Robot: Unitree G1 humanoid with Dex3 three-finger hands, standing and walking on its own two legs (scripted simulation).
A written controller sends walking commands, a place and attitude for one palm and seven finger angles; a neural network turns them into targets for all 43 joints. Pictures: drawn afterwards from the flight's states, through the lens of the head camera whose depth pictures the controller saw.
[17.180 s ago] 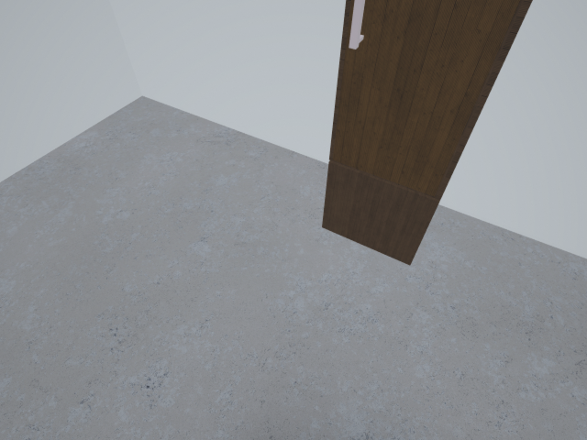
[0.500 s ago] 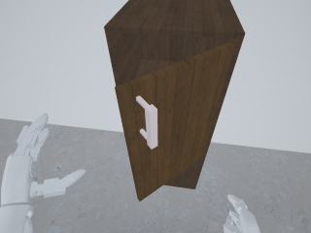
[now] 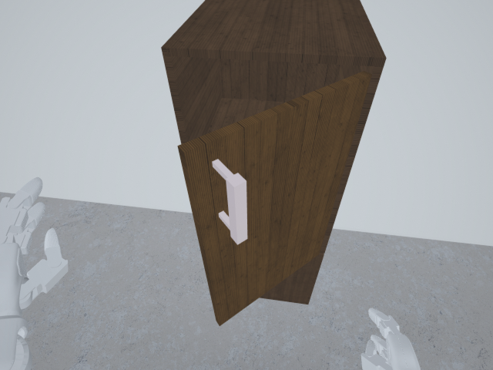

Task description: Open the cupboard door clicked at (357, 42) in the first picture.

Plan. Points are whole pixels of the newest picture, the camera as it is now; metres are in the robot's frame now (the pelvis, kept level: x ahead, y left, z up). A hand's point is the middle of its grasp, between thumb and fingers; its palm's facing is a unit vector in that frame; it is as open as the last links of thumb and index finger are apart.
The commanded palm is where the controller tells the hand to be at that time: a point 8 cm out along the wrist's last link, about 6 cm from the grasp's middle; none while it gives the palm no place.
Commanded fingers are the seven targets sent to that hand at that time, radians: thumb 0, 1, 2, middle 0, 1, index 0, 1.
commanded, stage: draw the hand back to the body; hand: left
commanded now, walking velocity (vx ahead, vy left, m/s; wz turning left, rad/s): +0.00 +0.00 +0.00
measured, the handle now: (229, 203) +0.32 +0.07 +0.14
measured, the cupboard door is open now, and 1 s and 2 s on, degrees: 44 44 44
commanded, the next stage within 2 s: step back with the hand held close in 0.18 s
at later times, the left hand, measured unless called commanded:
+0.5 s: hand (62, 266) +0.18 +0.26 +0.15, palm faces +0.39 -0.79 -0.47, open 7.4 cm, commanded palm +0.13 +0.30 +0.17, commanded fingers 0.00 0.90 0.90 -0.20 -0.30 -0.20 -0.30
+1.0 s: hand out of the picture +0.09 +0.29 +0.15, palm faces +0.43 -0.78 -0.46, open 7.4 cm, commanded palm +0.03 +0.33 +0.17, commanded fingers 0.00 0.90 0.90 -0.20 -0.30 -0.20 -0.30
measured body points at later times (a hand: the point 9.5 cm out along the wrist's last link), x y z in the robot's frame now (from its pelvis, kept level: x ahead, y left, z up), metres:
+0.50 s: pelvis -0.02 +0.00 +0.00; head -0.01 -0.02 +0.45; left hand +0.16 +0.30 +0.18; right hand +0.17 -0.24 -0.08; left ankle -0.01 +0.11 -0.74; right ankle -0.03 -0.13 -0.74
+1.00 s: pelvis -0.11 +0.03 -0.02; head -0.10 +0.04 +0.43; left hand +0.06 +0.32 +0.18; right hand +0.05 -0.22 -0.10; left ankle -0.02 +0.11 -0.74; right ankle -0.03 -0.13 -0.74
